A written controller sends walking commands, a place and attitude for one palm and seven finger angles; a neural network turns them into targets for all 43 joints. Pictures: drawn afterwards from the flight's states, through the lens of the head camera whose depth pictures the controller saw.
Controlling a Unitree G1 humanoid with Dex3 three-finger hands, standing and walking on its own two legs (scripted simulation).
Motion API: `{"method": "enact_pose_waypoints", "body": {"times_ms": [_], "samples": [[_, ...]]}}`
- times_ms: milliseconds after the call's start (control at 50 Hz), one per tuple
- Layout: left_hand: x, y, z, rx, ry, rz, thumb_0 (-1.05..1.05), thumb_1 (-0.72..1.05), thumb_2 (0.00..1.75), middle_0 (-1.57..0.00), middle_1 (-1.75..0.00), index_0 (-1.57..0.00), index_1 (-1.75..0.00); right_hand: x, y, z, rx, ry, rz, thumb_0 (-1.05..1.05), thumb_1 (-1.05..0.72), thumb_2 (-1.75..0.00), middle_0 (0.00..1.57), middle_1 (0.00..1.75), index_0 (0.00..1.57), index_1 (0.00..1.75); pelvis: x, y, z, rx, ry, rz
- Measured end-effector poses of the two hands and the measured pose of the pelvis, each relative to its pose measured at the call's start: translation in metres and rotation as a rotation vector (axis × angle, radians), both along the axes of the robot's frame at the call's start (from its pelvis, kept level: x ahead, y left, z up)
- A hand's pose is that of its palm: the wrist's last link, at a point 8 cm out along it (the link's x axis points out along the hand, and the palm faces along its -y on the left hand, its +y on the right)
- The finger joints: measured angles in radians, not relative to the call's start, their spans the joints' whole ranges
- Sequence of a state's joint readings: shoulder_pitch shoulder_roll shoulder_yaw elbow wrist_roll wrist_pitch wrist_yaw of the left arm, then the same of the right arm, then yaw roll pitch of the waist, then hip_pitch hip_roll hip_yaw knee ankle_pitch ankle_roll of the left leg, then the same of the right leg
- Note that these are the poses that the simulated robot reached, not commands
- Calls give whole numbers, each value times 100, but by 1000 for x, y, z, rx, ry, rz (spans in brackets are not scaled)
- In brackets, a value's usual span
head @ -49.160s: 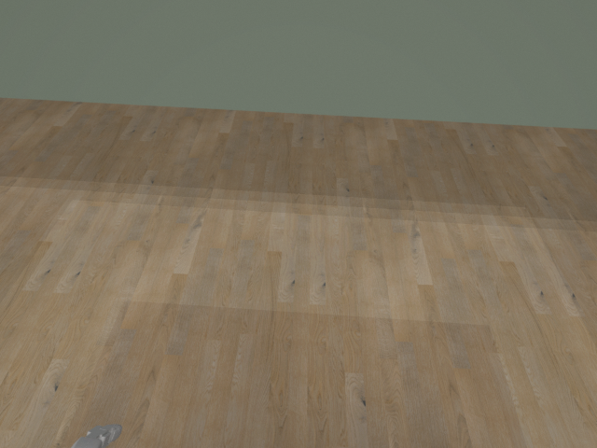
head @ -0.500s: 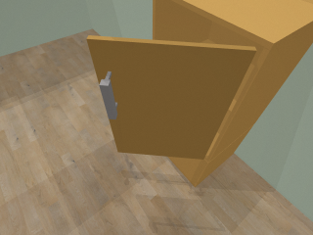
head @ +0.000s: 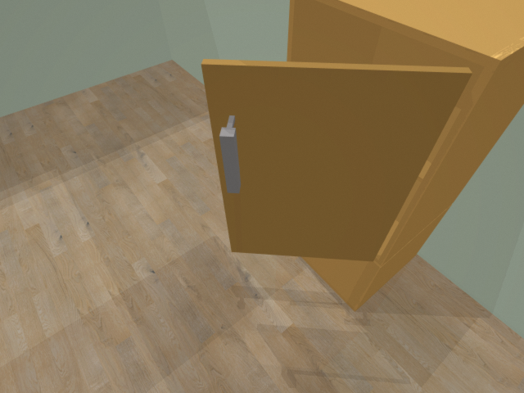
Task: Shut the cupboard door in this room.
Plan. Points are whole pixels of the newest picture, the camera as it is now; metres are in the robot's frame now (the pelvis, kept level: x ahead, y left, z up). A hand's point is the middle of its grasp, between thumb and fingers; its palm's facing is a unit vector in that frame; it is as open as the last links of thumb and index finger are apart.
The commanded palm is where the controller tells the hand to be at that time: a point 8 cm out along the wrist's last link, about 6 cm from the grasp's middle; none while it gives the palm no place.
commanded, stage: come to a stop and stand still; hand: left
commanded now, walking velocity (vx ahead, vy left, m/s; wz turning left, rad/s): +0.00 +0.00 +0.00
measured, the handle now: (232, 155) +0.52 +0.10 +0.06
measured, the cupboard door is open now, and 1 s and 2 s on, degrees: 47 47 47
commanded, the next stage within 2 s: look again from close up in 0.02 s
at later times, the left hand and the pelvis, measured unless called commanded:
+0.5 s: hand out of the picture +0.06 +0.16 -0.17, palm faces -0.03 -0.97 -0.22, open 7.4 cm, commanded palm none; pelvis +0.03 -0.03 +0.00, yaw -1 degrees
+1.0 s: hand (197, 335) +0.21 +0.12 -0.02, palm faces +0.04 -1.00 -0.05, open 6.6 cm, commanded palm +0.14 +0.19 -0.04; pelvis +0.01 -0.09 -0.05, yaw +1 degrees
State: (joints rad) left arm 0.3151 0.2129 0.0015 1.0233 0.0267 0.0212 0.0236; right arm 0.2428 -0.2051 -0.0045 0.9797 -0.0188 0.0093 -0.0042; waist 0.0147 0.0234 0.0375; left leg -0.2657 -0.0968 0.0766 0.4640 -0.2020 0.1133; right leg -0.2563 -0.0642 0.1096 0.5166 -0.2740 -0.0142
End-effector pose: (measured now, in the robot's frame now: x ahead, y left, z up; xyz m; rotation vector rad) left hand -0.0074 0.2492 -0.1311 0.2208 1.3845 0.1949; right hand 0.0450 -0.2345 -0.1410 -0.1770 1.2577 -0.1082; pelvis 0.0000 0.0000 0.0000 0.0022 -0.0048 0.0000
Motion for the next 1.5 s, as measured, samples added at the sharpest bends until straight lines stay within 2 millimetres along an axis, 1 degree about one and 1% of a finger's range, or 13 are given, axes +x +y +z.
{"method": "enact_pose_waypoints", "body": {"times_ms": [200,520,700,740,840,900,980,1080,1160,1260,1360,1420,1500], "samples": [[4,-22,-5,-50,28,-16,1,91,90,-20,-30,-20,-30,4,-13,6,-22,9,-19,0,-91,-90,21,30,21,29,10,-7,3,5,3,-14],[66,-42,-4,-43,-59,-58,1,91,90,-20,-30,-20,-30,20,-42,9,-44,16,-33,0,-90,-90,20,30,20,29,28,-31,5,7,3,-13],[88,-47,3,-5,-98,-71,1,91,90,-20,-30,-20,-30,28,-54,5,-33,14,-36,0,-90,-90,20,30,20,29,35,-43,5,4,0,-11],[116,-38,21,13,-309,32,1,91,89,-20,-30,-21,-30,36,-60,11,-66,-84,-33,1,-90,-90,21,30,21,30,32,-49,0,8,-3,9],[198,-45,120,58,-977,29,2,91,89,-22,-32,-23,-32,77,-74,24,-61,-407,-4,1,-90,-90,21,30,21,29,32,-61,-11,23,24,32],[218,-59,150,-2,-1228,-53,1,91,90,-25,-36,-26,-36,106,-82,29,-44,-556,7,1,-90,-90,21,30,21,29,25,-69,-21,15,73,33],[201,-75,126,-131,-1348,-173,1,91,90,-31,-42,-31,-42,137,-94,35,-54,-682,58,1,-90,-90,21,30,21,30,11,-85,-44,29,157,22],[142,-69,73,-184,-1231,-139,1,90,90,-40,-51,-40,-51,162,-106,31,-105,-754,160,1,-90,-90,21,30,21,30,-1,-96,-72,15,209,38],[118,-57,88,-87,-1326,-110,2,90,90,-47,-59,-47,-59,172,-103,17,-117,-770,197,1,-90,-90,20,30,20,30,-6,-96,-87,-16,215,55],[144,-61,122,-105,-1517,-224,2,90,90,-56,-69,-56,-69,162,-82,-5,-76,-747,181,1,-90,-90,20,30,20,30,-15,-91,-95,-42,203,62],[184,-74,114,-294,-1344,-299,2,90,90,-65,-79,-65,-79,129,-62,-10,-20,-684,91,1,-90,-90,21,30,21,30,-19,-82,-85,-37,195,44],[189,-71,117,-296,-1264,-262,2,90,90,-70,-85,-71,-85,108,-56,-4,-15,-645,33,1,-90,-90,21,30,21,30,-16,-74,-74,-28,190,26],[181,-50,135,-188,-1321,-173,2,90,90,-78,-93,-78,-93,89,-53,3,-40,-596,17,1,-90,-90,21,30,21,30,-11,-64,-65,-29,184,16]]}}
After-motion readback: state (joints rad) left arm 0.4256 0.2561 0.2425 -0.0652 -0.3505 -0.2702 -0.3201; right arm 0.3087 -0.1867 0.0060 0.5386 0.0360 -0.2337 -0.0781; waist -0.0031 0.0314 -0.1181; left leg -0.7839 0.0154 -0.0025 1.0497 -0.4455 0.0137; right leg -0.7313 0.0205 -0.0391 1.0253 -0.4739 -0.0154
